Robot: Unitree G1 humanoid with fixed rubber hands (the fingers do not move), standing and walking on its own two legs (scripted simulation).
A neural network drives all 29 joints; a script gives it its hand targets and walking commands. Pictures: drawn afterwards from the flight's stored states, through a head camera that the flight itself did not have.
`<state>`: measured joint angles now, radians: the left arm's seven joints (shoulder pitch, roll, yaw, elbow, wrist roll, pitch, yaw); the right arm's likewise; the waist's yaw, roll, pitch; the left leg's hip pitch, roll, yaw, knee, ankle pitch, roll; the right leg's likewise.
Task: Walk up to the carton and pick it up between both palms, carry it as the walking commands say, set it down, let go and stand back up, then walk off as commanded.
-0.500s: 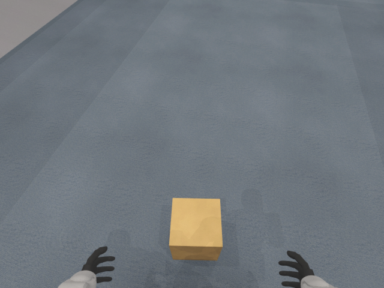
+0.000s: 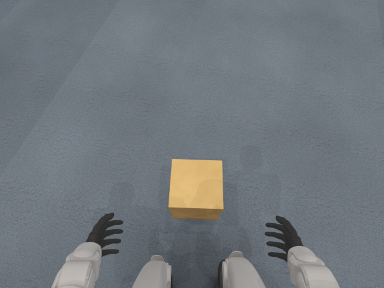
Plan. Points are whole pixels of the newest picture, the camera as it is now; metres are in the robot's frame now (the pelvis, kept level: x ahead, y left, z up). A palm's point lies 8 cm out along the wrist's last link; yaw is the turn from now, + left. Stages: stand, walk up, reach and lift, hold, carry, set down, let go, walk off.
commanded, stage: reach and lift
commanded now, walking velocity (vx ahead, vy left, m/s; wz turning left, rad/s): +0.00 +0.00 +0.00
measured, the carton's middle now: (195, 191) +0.47 -0.01 -0.59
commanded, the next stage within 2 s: none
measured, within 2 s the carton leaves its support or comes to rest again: neither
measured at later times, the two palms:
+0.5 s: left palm (116, 188) +0.35 +0.20 -0.13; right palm (275, 193) +0.34 -0.19 -0.14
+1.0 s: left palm (126, 145) +0.48 +0.20 -0.16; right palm (262, 148) +0.47 -0.19 -0.16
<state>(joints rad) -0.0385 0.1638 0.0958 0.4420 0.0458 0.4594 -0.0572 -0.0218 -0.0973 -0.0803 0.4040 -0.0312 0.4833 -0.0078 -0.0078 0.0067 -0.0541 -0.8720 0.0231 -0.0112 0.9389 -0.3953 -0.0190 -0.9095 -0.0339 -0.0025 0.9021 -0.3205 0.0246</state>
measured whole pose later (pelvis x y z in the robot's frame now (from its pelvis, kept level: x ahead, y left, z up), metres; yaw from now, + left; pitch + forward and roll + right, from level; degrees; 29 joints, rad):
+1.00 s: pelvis -0.02 -0.01 -0.06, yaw +1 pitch +45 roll +0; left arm -1.10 0.27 0.33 0.90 0.04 0.12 -0.02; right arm -1.05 -0.17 -0.34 0.80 -0.05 0.15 -0.07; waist -0.02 0.00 -0.06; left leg -1.52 0.00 -0.04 1.07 -0.34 -0.04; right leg -1.55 -0.02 0.03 1.03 -0.27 0.03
